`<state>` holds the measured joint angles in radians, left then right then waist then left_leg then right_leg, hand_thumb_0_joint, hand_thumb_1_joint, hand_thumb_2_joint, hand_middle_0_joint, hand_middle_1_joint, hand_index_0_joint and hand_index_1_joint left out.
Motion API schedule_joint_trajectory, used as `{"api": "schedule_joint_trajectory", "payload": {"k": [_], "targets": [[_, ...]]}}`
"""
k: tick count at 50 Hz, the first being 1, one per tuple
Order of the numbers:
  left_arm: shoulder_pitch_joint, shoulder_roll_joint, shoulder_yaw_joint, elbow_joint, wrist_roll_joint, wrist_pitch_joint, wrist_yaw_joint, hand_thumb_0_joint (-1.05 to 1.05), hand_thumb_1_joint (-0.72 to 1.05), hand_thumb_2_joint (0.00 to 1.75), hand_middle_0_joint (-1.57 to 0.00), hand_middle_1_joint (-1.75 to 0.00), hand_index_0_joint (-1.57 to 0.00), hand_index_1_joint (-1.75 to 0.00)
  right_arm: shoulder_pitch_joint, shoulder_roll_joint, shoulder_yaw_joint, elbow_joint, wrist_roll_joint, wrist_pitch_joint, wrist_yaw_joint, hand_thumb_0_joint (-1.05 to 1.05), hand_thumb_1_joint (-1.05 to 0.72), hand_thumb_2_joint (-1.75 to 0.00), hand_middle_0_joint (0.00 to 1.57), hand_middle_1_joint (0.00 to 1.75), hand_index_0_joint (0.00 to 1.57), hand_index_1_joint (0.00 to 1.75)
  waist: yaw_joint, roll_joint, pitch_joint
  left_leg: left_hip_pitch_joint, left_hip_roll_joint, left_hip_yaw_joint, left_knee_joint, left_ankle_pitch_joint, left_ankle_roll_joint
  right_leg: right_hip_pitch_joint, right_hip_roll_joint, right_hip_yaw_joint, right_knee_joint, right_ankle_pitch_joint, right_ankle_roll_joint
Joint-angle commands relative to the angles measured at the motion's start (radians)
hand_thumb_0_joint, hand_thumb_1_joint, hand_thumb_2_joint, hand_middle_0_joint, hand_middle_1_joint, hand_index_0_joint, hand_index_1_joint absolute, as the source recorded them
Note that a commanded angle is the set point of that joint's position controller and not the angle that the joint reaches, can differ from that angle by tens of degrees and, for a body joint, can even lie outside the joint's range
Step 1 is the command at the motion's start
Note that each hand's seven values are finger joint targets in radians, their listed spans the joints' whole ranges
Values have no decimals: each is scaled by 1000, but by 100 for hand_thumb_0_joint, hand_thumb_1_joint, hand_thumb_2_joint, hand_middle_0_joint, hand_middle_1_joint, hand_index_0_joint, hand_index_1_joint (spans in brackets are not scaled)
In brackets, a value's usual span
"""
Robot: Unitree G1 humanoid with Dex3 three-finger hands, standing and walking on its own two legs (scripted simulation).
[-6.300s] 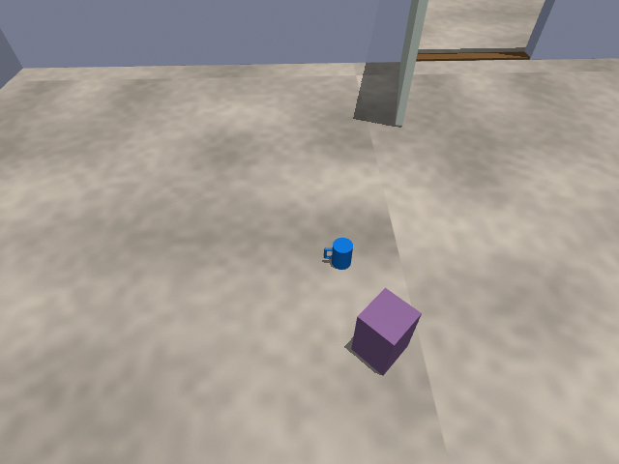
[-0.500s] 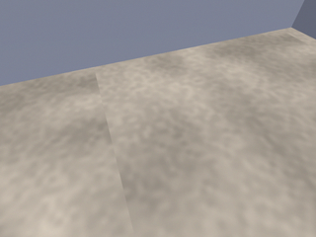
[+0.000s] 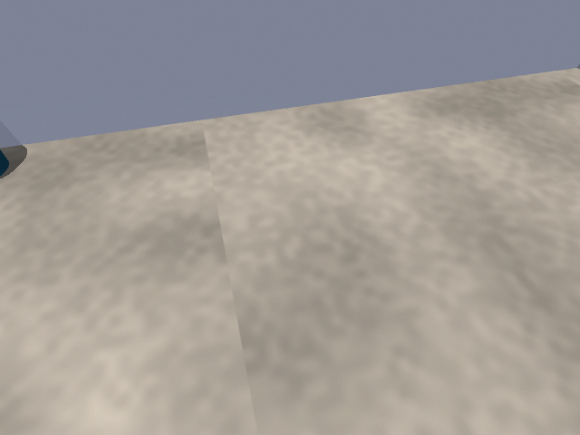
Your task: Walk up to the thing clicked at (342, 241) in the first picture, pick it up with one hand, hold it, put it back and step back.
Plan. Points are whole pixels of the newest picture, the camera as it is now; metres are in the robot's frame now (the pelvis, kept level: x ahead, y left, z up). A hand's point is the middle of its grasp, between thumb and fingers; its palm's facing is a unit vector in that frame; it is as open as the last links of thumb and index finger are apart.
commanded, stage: walk up
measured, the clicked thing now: out of the picture +0.21 -0.99 -0.72
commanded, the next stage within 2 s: none
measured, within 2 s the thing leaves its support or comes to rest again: neither
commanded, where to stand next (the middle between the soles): +1.31 -0.09 m, yaw -2 degrees
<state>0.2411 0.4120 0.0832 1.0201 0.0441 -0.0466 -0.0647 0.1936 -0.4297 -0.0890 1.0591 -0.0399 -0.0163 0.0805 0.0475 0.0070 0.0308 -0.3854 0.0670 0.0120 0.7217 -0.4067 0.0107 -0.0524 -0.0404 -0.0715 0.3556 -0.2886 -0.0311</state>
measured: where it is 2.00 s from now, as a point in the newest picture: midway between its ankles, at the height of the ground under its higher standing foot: (314, 262)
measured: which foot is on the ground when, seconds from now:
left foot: up 0.00-0.06, down 0.08-0.56, up 0.58-0.94, down 0.96-1.00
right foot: down 0.00-0.08, up 0.10-0.52, down 0.54-0.98, up 1.00-1.00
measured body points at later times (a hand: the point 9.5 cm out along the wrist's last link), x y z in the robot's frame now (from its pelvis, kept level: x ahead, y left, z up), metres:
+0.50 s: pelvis +0.22 +0.02 -0.01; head +0.23 +0.01 +0.44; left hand +0.35 +0.34 -0.11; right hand +0.20 -0.31 -0.14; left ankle +0.10 +0.16 -0.74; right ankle +0.35 -0.14 -0.73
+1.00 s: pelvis +0.49 +0.00 -0.03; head +0.51 +0.02 +0.42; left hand +0.53 +0.34 -0.15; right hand +0.59 -0.33 -0.11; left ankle +0.60 +0.12 -0.75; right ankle +0.37 -0.13 -0.72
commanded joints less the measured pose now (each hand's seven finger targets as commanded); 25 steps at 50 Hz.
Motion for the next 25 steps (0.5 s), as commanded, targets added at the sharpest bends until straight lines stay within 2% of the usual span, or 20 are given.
{"api": "schedule_joint_trajectory", "payload": {"k": [1, 2, 3, 4, 5, 6, 7, 8, 9, 11, 13, 15, 16, 17, 20, 23, 24, 25], "targets": [[-186, 297, 59, -142, -4, -19, -1, 0, 90, 90, -20, -30, -20, -30, 13, -167, -59, -111, 2, -43, 7, 0, -90, -90, 20, 30, 20, 30, -89, -185, 49, 174, 6, 52, -145, 157, -20, -278, -194, 153, -138, -354, -132], [-205, 273, 53, -153, -5, -15, -5, 0, 90, 90, -20, -30, -20, -30, 113, -178, -72, -82, 4, -47, -1, 0, -90, -90, 20, 30, 20, 30, -139, -114, 23, 336, -16, 71, -194, 204, -21, -376, -160, 106, -28, -357, -115], [-168, 223, 37, -151, -3, -10, -6, 0, 90, 90, -20, -30, -20, -30, 224, -216, -93, -45, -1, -55, -15, 0, -90, -90, 20, 30, 20, 30, -182, 53, -42, 542, -40, 60, -206, 147, -5, -487, -100, 49, 211, -324, -98], [-95, 135, 10, -154, -10, -7, -7, 0, 90, 90, -20, -30, -20, -30, 317, -307, -119, -34, -14, -64, -32, 0, -90, -90, 20, 30, 20, 30, -216, 348, -92, 664, 99, -194, -383, -219, 54, -650, 33, -36, 608, -332, -64], [-99, 133, 1, -164, -24, -6, 0, 0, 90, 90, -20, -30, -20, -30, 281, -382, -118, -82, -15, -75, -41, 0, -90, -90, 20, 30, 20, 30, -198, 316, -61, 516, 335, -707, -617, -548, 134, -744, 119, 133, 815, -304, -32], [-115, 215, 8, -165, -19, -9, 8, 0, 90, 90, -20, -30, -20, -30, 141, -399, -116, -123, 23, -73, -39, 0, -90, -90, 20, 30, 20, 30, -139, 176, 42, 315, 396, -755, -690, -597, 214, -680, 19, 256, 839, -213, -38], [-67, 250, 12, -138, -34, -11, 5, 0, 90, 90, -20, -30, -20, -30, 50, -351, -94, -152, 28, -78, -39, 0, -90, -90, 20, 30, 20, 30, -79, 81, 65, 288, 359, -590, -623, -464, 205, -658, -19, 254, 823, -134, -28], [-22, 260, 21, -97, -44, -10, 0, 0, 90, 90, -20, -30, -20, -30, 7, -305, -74, -170, 23, -83, -39, 0, -90, -90, 20, 30, 20, 30, -47, 78, 88, 236, 291, -442, -590, -367, 176, -614, -41, 243, 768, -78, -11], [17, 269, 27, -80, -42, -11, -5, 0, 90, 90, -20, -30, -20, -30, -13, -267, -65, -188, 24, -87, -40, 0, -90, -90, 20, 30, 20, 30, -36, 110, 85, 240, 250, -343, -583, -293, 164, -584, -61, 217, 711, -36, 0], [15, 264, 32, -70, -33, -8, -19, 0, 90, 90, -20, -30, -20, -30, 32, -248, -56, -182, 27, -98, -39, 0, -90, -90, 20, 30, 20, 30, -51, 116, 81, 218, 222, -233, -605, -170, 161, -536, -62, 176, 630, 19, 35], [-23, 244, 30, -94, -31, -3, -31, 0, 90, 90, -20, -30, -20, -30, 44, -259, -58, -186, 26, -103, -38, 0, -90, -90, 20, 30, 20, 30, -54, 125, 107, 212, 227, -178, -628, -138, 178, -535, -76, 144, 536, 43, 53], [-63, 235, 28, -119, -28, -3, -39, 0, 90, 90, -20, -30, -20, -30, 55, -263, -60, -192, 27, -106, -36, 0, -90, -90, 20, 30, 20, 30, -62, 119, 115, 239, 222, -135, -639, -105, 189, -551, -85, 113, 461, 87, 54], [-89, 228, 28, -135, -27, -3, -43, 0, 90, 90, -20, -30, -20, -30, 57, -266, -61, -198, 30, -108, -35, 0, -90, -90, 20, 30, 20, 30, -63, 123, 122, 235, 227, -120, -641, -101, 189, -532, -100, 106, 417, 115, 50], [-129, 225, 28, -147, -26, -6, -47, 0, 90, 90, -20, -30, -20, -30, 72, -262, -60, -196, 30, -107, -35, 0, -90, -90, 20, 30, 20, 30, -79, 106, 119, 253, 208, -98, -631, -72, 183, -531, -96, 90, 369, 136, 45], [-189, 198, 21, -170, -28, -10, -50, 0, 90, 90, -20, -30, -20, -30, 99, -264, -59, -201, 32, -104, -37, 0, -90, -90, 20, 30, 20, 30, -89, 90, 107, 285, 193, -41, -586, 55, 168, -478, -89, 59, 270, 199, 25], [-218, 180, 20, -177, -31, -17, -44, 0, 90, 90, -20, -30, -20, -30, 125, -261, -57, -203, 28, -91, -43, 0, -90, -90, 20, 30, 20, 30, -92, 81, 71, 322, 185, -6, -489, 302, 156, -398, -46, 7, 213, 179, 4], [-201, 180, 23, -174, -30, -16, -41, 0, 90, 90, -20, -30, -20, -30, 118, -269, -60, -209, 26, -86, -47, 0, -90, -90, 20, 30, 20, 30, -79, 87, 48, 347, 190, 1, -429, 388, 151, -359, -25, -15, 203, 138, -8], [-154, 184, 29, -158, -32, -17, -35, 0, 90, 90, -20, -30, -20, -30, 119, -264, -59, -215, 25, -82, -52, 0, -90, -90, 20, 30, 20, 30, -50, 54, 9, 334, 172, 28, -320, 508, 132, -254, -2, -26, 171, 137, -17]]}}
